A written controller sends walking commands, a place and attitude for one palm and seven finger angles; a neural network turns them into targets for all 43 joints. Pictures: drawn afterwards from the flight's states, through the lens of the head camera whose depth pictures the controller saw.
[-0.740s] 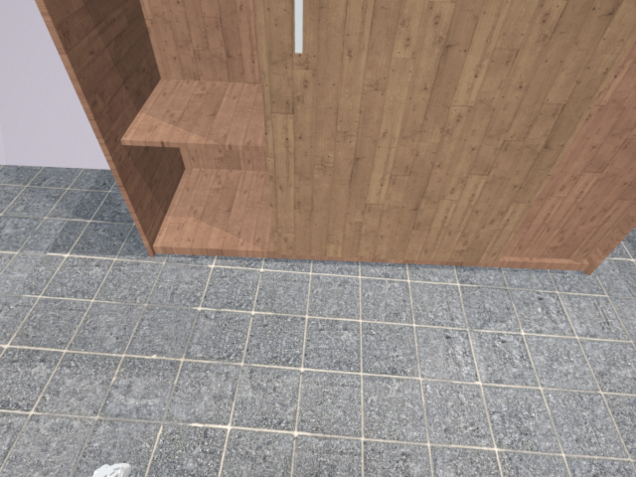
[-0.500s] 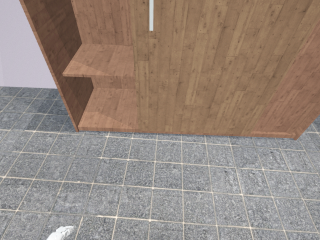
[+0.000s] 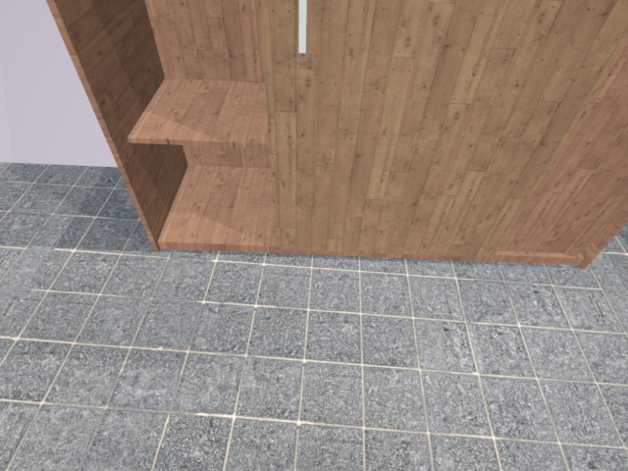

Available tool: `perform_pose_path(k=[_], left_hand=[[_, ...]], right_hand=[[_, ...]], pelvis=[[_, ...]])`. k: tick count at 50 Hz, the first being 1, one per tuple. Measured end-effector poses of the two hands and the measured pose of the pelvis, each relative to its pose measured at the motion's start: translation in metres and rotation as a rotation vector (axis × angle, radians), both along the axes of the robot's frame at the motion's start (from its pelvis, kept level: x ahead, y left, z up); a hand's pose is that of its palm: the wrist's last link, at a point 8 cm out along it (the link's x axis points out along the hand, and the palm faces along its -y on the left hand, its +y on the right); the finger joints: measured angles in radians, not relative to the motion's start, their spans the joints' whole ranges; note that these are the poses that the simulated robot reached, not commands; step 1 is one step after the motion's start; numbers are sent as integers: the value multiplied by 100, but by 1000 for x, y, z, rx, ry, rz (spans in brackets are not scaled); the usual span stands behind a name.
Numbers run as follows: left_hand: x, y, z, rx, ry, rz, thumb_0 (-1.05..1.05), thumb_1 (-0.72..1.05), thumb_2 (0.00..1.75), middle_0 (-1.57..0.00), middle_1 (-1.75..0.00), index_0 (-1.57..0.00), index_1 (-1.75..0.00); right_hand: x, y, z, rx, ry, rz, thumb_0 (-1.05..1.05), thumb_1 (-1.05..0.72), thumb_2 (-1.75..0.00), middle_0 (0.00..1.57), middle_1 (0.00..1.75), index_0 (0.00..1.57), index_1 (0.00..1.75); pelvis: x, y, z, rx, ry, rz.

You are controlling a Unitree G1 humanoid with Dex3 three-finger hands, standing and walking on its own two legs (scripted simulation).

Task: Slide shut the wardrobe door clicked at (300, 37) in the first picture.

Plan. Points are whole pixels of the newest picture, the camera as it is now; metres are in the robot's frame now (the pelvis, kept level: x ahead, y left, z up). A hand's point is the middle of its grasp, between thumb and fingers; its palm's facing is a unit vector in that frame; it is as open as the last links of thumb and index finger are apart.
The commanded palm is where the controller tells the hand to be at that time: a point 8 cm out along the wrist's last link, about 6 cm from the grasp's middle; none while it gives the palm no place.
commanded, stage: stand and wait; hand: right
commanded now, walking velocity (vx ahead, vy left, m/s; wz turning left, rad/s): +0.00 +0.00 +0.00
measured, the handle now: (303, 16) +1.03 +0.09 +0.17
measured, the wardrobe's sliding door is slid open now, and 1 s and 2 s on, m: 0.49 0.49 0.49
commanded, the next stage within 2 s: look at it before walking up in 0.08 s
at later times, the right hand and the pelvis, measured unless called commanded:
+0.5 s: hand out of the picture +0.08 -0.25 -0.15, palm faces -0.03 +0.94 -0.34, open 7.4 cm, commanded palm none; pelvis +0.00 +0.00 +0.00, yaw +0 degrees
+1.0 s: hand out of the picture +0.06 -0.25 -0.16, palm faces -0.07 +0.94 -0.32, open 7.4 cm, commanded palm none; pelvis -0.01 -0.01 +0.00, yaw +4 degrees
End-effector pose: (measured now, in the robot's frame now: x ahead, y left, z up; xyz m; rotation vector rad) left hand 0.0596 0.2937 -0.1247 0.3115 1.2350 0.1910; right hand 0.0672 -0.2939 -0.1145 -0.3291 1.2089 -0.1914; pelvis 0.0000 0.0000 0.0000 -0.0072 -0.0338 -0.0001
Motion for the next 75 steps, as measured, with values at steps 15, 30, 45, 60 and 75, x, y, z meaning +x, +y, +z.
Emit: perform_pose_path(k=[15, 30, 45, 60, 75], left_hand=[[6, -6, 2, -11, -19, -7, 0, 91, 90, -20, -30, -21, -30], [13, -8, 6, 0, -32, -9, 0, 91, 90, -20, -30, -21, -30], [11, -11, 6, 2, -32, -3, 0, 91, 90, -20, -30, -21, -30], [-49, -33, -40, -114, -15, 183, 0, 91, 90, -20, -30, -21, -30], [4, -33, 3, -83, -125, 287, 1, 91, 90, -20, -30, -20, -30]], right_hand=[[8, 2, 1, 10, -25, 11, 1, -90, -90, 20, 30, 20, 30], [7, -2, 0, 12, -21, 5, 1, -90, -90, 20, 30, 20, 30], [-1, -7, -1, 9, 0, 2, 1, -90, -90, 20, 30, 20, 30], [-10, 47, -34, 90, 77, 99, 1, -91, -90, 20, 30, 20, 30], [-4, 53, -19, 143, 210, 139, 1, -90, -90, 20, 30, 20, 30]], pelvis=[[-1, -2, 1, 1, 3, 0], [1, -5, 2, 2, -3, 1], [-2, -8, 2, 5, -1, 16], [-12, 3, -25, -15, 11, 182], [44, -9, 1, -1, 56, 316]])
